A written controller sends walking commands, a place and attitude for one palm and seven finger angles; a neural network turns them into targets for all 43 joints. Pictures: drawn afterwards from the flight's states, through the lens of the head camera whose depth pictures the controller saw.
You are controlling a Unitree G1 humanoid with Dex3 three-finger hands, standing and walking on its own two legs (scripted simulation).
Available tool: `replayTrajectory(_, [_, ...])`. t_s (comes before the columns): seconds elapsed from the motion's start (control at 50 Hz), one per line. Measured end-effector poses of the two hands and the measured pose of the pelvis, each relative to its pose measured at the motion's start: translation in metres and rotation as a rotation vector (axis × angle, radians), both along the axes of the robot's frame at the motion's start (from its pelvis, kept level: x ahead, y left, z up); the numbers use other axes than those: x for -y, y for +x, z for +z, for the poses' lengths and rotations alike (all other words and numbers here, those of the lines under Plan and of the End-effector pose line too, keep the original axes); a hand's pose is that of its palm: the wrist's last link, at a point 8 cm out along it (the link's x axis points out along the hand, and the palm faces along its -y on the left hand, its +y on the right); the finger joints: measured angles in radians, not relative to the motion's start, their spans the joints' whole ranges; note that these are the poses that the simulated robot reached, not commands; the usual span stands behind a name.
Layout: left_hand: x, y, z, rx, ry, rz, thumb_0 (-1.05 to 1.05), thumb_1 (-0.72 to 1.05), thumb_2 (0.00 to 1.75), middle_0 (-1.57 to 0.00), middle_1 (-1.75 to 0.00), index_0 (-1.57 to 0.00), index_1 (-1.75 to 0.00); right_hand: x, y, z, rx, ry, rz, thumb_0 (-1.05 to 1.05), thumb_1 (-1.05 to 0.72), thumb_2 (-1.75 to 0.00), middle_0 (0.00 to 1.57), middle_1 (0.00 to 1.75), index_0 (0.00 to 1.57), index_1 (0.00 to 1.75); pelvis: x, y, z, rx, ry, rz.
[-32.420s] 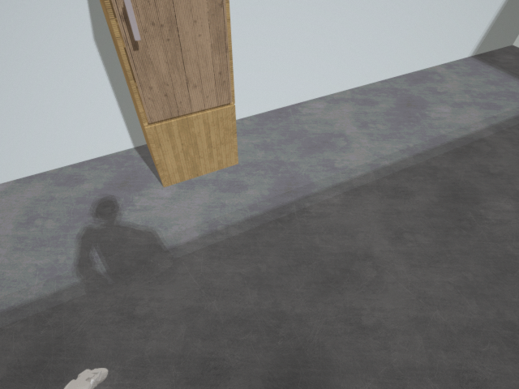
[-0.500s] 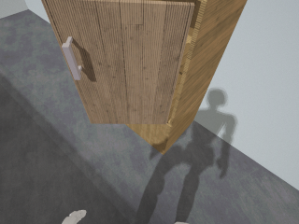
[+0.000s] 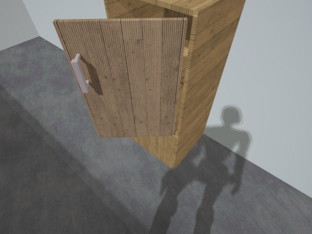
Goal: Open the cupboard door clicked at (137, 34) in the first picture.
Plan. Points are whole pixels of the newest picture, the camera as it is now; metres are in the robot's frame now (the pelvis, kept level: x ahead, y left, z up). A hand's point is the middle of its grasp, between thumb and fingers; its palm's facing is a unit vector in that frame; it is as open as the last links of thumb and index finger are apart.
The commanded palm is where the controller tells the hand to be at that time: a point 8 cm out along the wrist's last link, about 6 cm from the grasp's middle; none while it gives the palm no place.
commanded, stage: come to a stop and stand still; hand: left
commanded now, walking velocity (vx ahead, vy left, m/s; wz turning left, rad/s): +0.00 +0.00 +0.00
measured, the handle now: (81, 73) +0.59 +0.29 +0.08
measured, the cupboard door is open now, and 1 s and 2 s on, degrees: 42 42 42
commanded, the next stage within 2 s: look again from close up in 0.46 s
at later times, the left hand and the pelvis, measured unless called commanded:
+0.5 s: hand out of the picture -0.01 +0.14 -0.18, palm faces +0.03 -0.99 -0.17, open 7.4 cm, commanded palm none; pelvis +0.00 -0.02 +0.00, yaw +0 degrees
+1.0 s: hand out of the picture +0.00 +0.18 -0.18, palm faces +0.02 -0.98 -0.19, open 7.4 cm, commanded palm none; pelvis -0.01 +0.01 -0.01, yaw +0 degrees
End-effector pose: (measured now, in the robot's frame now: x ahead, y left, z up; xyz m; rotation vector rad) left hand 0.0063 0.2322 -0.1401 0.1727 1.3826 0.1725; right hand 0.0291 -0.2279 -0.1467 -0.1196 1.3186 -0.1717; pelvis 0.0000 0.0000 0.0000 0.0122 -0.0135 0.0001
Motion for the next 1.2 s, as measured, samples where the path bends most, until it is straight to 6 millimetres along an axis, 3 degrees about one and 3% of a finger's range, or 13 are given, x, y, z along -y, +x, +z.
replayTrajectory(0.22, [0.028, -0.015, -0.005, -0.011, -0.045, -0.001, 0.01, 0.92, 0.90, -0.20, -0.30, -0.20, -0.30, 0.010, -0.058, 0.002, -0.133, 0.000, -0.026, 0.00, -0.91, -0.90, 0.20, 0.30, 0.20, 0.30, 0.014, -0.006, 0.002, 0.013, -0.005, 0.002])
replayTrajectory(0.36, [0.035, -0.022, -0.006, -0.045, -0.055, 0.009, 0.01, 0.91, 0.90, -0.20, -0.30, -0.20, -0.30, 0.004, -0.075, 0.003, -0.189, 0.013, -0.038, 0.00, -0.91, -0.90, 0.20, 0.30, 0.20, 0.30, 0.016, -0.002, 0.003, 0.005, -0.006, 0.002])
replayTrajectory(0.48, [0.037, -0.021, -0.006, -0.053, -0.057, 0.021, 0.01, 0.91, 0.90, -0.20, -0.30, -0.20, -0.30, -0.002, -0.066, 0.002, -0.184, 0.024, -0.032, 0.00, -0.91, -0.90, 0.20, 0.30, 0.20, 0.30, 0.017, 0.003, 0.003, 0.002, -0.005, 0.006])
replayTrajectory(0.62, [0.037, -0.017, -0.007, -0.035, -0.045, 0.001, 0.01, 0.91, 0.90, -0.20, -0.30, -0.20, -0.30, -0.002, -0.037, -0.003, -0.124, 0.015, -0.002, 0.01, -0.92, -0.90, 0.20, 0.30, 0.20, 0.30, 0.013, 0.005, -0.001, -0.009, -0.026, 0.001])
replayTrajectory(0.76, [0.024, -0.008, -0.014, 0.012, -0.042, -0.011, 0.01, 0.91, 0.90, -0.20, -0.30, -0.20, -0.30, 0.002, -0.009, -0.001, 0.005, -0.027, 0.011, 0.01, -0.92, -0.90, 0.20, 0.30, 0.20, 0.30, 0.002, 0.005, -0.007, 0.007, -0.020, 0.003])
replayTrajectory(0.86, [0.011, -0.003, -0.015, 0.055, -0.035, -0.012, 0.01, 0.91, 0.90, -0.20, -0.30, -0.20, -0.30, -0.003, 0.000, 0.001, 0.048, -0.034, 0.031, 0.01, -0.92, -0.90, 0.20, 0.30, 0.20, 0.30, -0.003, -0.001, -0.008, 0.016, -0.018, 0.003])
replayTrajectory(1.0, [0.000, -0.011, -0.013, 0.062, -0.028, -0.017, 0.01, 0.91, 0.90, -0.20, -0.30, -0.20, -0.30, -0.007, -0.005, 0.004, 0.062, -0.033, 0.040, 0.00, -0.92, -0.90, 0.20, 0.30, 0.20, 0.30, -0.008, -0.011, -0.007, 0.017, -0.016, 0.000])
replayTrajectory(1.2, [-0.003, -0.040, -0.012, 0.018, -0.032, -0.007, 0.01, 0.91, 0.90, -0.20, -0.30, -0.20, -0.30, -0.010, -0.035, 0.004, 0.006, -0.020, 0.036, 0.00, -0.91, -0.90, 0.20, 0.30, 0.20, 0.30, -0.010, -0.022, -0.005, 0.017, -0.014, 0.005])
